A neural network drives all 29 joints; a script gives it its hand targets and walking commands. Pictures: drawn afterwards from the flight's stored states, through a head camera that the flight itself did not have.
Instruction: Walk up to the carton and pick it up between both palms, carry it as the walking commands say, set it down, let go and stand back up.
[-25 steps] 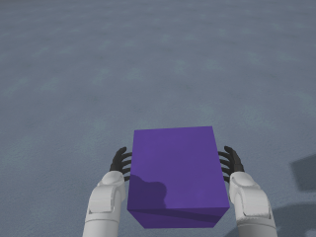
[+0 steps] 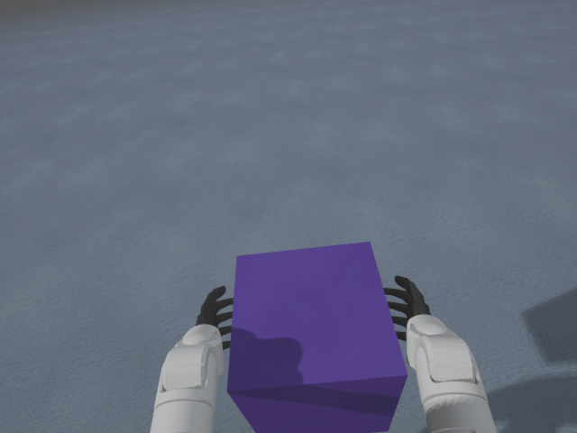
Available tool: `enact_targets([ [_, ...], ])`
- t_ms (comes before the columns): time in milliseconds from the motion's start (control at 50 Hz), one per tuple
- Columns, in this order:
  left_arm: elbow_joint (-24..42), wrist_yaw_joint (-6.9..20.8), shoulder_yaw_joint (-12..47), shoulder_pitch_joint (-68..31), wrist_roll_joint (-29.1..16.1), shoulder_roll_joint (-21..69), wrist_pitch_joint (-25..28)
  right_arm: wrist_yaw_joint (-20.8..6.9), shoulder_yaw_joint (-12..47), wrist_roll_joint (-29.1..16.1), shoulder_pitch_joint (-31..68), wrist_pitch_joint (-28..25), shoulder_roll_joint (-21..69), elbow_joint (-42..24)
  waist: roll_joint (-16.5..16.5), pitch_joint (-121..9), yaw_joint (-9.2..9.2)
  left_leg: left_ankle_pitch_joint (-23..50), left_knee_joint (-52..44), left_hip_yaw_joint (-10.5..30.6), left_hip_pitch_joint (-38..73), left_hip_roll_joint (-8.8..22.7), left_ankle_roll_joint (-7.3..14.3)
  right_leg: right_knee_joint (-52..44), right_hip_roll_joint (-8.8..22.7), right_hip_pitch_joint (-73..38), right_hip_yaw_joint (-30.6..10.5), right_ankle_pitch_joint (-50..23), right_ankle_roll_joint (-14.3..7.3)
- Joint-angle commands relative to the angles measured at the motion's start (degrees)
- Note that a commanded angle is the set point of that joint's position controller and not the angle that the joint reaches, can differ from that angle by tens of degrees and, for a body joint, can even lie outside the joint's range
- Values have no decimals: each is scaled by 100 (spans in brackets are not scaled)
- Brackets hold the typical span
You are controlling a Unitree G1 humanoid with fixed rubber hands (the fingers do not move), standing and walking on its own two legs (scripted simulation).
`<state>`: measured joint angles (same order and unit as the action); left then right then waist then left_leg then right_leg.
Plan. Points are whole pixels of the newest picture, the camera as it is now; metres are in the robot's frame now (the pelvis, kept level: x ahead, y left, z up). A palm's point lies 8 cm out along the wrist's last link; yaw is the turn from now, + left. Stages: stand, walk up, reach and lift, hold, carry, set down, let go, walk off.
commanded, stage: set down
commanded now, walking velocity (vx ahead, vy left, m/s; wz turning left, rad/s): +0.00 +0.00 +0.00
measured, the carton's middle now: (313, 345) +0.28 +0.00 -0.05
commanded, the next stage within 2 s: none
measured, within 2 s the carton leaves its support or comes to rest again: neither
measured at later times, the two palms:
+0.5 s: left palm (220, 331) +0.30 +0.16 -0.04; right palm (403, 326) +0.31 -0.14 -0.03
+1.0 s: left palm (231, 367) +0.29 +0.16 -0.15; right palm (395, 366) +0.30 -0.14 -0.15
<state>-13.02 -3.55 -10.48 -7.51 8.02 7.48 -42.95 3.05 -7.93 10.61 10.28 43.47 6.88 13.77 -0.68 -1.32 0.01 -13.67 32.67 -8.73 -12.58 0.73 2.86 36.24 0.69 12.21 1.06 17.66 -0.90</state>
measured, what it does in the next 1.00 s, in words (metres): lowers itself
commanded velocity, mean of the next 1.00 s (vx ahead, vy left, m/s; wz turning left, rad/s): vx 0.00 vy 0.00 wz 0.00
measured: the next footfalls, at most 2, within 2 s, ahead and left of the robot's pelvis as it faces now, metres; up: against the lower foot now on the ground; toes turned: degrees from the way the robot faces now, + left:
none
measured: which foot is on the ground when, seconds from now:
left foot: down 0.00-1.00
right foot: down 0.00-1.00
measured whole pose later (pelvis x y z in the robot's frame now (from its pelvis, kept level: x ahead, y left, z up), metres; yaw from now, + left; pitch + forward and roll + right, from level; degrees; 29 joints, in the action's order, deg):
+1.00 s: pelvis -0.02 -0.01 -0.05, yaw +2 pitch +17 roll +3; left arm -36.6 -5.1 -9.0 -21.1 6.1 1.3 1.2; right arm 7.7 -11.5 5.2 19.2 -0.2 5.7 32.5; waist 2.1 6.8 0.0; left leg -16.7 50.6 -8.7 -51.3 0.6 2.9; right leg 56.7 0.7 51.9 -1.1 22.2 -1.0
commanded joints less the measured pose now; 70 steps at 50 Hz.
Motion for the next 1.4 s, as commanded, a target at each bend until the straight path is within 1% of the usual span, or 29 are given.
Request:
enact_targets([
  [0,470,1423,2539,-4495,-872,5328,757,-1491,3227,-1405,5008,-939,5759,-266,769,-1118,-468,139,-357,1353,1470,-233,59,-1228,-128,1011,-1156,553,-298],
  [60,-473,1455,2393,-4385,-697,5315,789,-1471,2712,-1162,4782,-1103,5655,303,337,-594,-399,-257,-458,1267,957,-254,-49,-1217,-90,937,-1115,620,-376],
  [80,-851,1498,2255,-4624,-711,5421,812,-1488,2469,-981,5005,-1147,5382,540,171,-650,-183,-362,-477,1209,770,-171,-78,-1111,-256,850,-972,624,-369],
  [140,-729,1409,2342,-4853,-479,5703,993,-1664,1900,-829,4257,-1253,5220,1327,-514,-468,105,-561,-790,1719,549,18,-33,-527,-486,754,-783,-26,-393],
  [200,-1220,1480,2083,-4875,-305,5670,1337,-1784,2050,-1028,5202,-1786,5534,1033,-434,-1176,-406,90,-398,1491,632,-245,-15,-537,-427,772,-793,-107,-434],
  [220,-1393,1435,2326,-4796,-407,6230,1456,-1845,1573,-751,4776,-1852,5182,1418,-576,-1310,235,34,-602,1918,969,45,-89,-173,-615,1182,-688,-431,-387],
  [240,-1376,1405,2421,-5048,-500,6324,1535,-1842,1600,-761,4910,-1956,5167,1420,-658,-1226,302,-22,-556,1874,836,-19,-126,-251,-594,1142,-711,-376,-412],
  [280,-1831,1427,1860,-4599,-260,5909,1784,-1823,1707,-765,5133,-2138,5338,1312,89,-1340,-117,568,-140,1689,703,-139,-28,-297,-503,1430,-778,-369,-396],
  [300,-1689,1387,2042,-4783,-287,5914,1923,-1784,1815,-812,5281,-2270,5308,1150,-167,-1443,-154,1000,24,1631,573,-198,-46,-240,-462,1490,-857,-626,-424],
  [400,-1885,1281,1920,-4109,-126,5487,2387,-1643,1920,-719,4723,-2645,5130,1350,246,-1831,-274,2185,457,1773,366,-261,-32,93,-490,1672,-923,-1499,-247],
  [540,-1802,1177,1924,-4135,45,4731,3087,-1370,1731,-382,4151,-3214,4892,1653,316,-2201,-157,2187,855,1708,-287,-367,40,321,-488,2040,-947,-1913,-185],
  [600,-1559,1060,2326,-3813,-197,4612,3599,-1203,2458,-847,4458,-3785,4968,1008,382,-3687,-468,2777,1234,1620,-60,-444,27,652,-531,1602,-893,-2553,-95],
  [720,-1886,827,2224,-3701,-380,3165,4154,-511,2051,-405,3992,-4220,3835,1388,945,-3216,-186,1622,1575,1483,-1167,-473,65,890,-494,2379,-801,-1714,65],
  [780,-1915,601,1700,-3786,-260,2031,4452,-206,1945,-433,3894,-4425,3386,1884,798,-2802,-551,1038,1747,1315,-2185,-546,63,988,-433,2477,-895,-1482,117],
  [820,-1808,348,1869,-3967,-418,1759,4658,42,1804,-443,3815,-4655,2661,1643,583,-2893,-247,1041,1800,1389,-2135,-570,75,1205,-596,2770,-793,-1365,82],
  [900,-1609,-254,1927,-3327,-997,490,4990,563,1971,-1021,3537,-5030,835,1223,533,-3334,-345,1111,1834,1277,-1953,-561,10,1351,-501,2512,-636,-1308,79],
  [960,-1258,-595,1572,-3371,-1115,-273,4867,761,1946,-1239,3600,-4848,393,876,541,-3443,-691,501,1752,1139,-1742,-480,78,1307,-546,2216,-518,-560,88],
  [1000,-1247,-659,1872,-3624,-1446,-216,4845,826,1722,-1311,3705,-4906,60,642,641,-3538,-205,592,1724,1137,-1655,-524,141,1282,-614,2160,-486,-884,24],
  [1060,-764,-713,1917,-4284,-1654,-648,4744,936,1769,-1664,4357,-4757,-97,365,503,-3992,-353,693,1975,1187,-1791,-481,159,1538,-527,2200,-581,-908,-20],
  [1160,-1727,-776,1562,-4145,-1398,-660,4772,893,1048,-1285,3978,-4811,-420,1576,483,-3431,23,947,2128,1458,-2232,-477,104,1738,-542,3105,-482,-1148,-43],
  [1200,-2352,-823,1449,-3961,-1219,-322,4725,772,1038,-1408,4268,-4836,-474,2243,90,-2592,-263,628,2037,1723,-2507,-415,73,1824,-449,4000,-532,-650,-148],
  [1220,-2384,-818,1508,-4056,-1087,-289,4806,759,891,-1209,3987,-4866,-514,2371,238,-2780,19,728,2161,1680,-2549,-474,62,1946,-543,4198,-394,-703,-111],
  [1240,-2397,-822,1474,-3967,-1114,-122,4815,697,903,-1203,3661,-4895,-520,2600,86,-3107,11,991,2256,1712,-2343,-499,18,1958,-583,4402,-371,-857,-180],
  [1260,-2345,-785,1819,-4008,-1266,122,4878,716,970,-1253,3933,-4967,-444,2258,3,-3351,199,1092,2435,1801,-2232,-489,16,2054,-540,4466,-459,-1006,-177],
  [1300,-1804,-822,1968,-4285,-1288,237,4998,695,1340,-1479,4250,-5165,-523,1693,-10,-4523,-99,1961,2643,1884,-1843,-504,-63,2324,-592,4379,-489,-1424,-207],
  [1320,-1710,-885,2231,-4309,-1458,441,5021,717,1437,-1489,4130,-5198,-490,1563,-76,-4950,65,2591,2844,1964,-1569,-517,-117,2477,-696,4662,-395,-1769,-181],
  [1340,-1544,-929,2025,-4242,-1288,149,5015,705,1497,-1660,4410,-5201,-554,1251,-121,-5057,-281,2907,2881,1818,-1637,-539,-111,2449,-660,4478,-514,-2008,-170],
  [1360,-725,-948,2400,-4764,-1590,91,5063,710,1855,-1799,4646,-5228,-492,768,47,-6165,-180,3245,3043,1933,-844,-555,-60,2660,-721,4185,-422,-2003,-123],
  [1380,-589,-989,2690,-5035,-1712,455,4932,721,1566,-1722,4654,-5177,-719,751,-177,-6517,248,3100,3177,1950,-575,-543,-167,2613,-719,4442,-406,-1861,-167],
])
